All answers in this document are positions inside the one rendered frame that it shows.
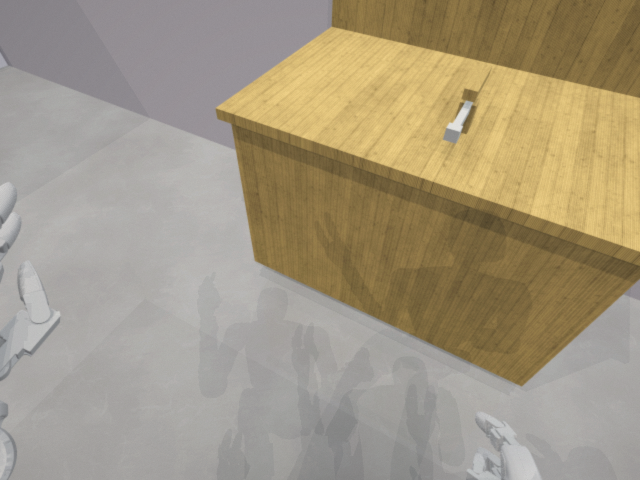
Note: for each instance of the right robot hand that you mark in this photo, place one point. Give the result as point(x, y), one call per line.
point(516, 461)

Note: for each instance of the left robot hand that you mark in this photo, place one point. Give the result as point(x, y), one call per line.
point(26, 331)

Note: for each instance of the tap lever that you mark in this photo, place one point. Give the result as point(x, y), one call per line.
point(454, 129)

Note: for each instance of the counter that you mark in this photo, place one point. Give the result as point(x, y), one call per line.
point(500, 249)

